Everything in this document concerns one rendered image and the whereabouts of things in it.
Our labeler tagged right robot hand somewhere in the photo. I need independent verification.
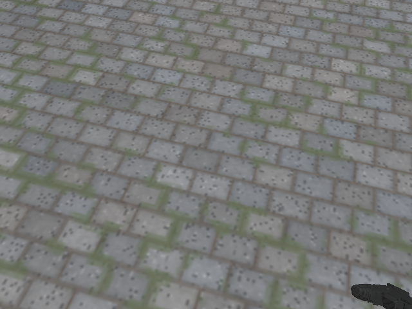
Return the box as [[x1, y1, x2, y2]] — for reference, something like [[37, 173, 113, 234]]
[[351, 283, 412, 309]]

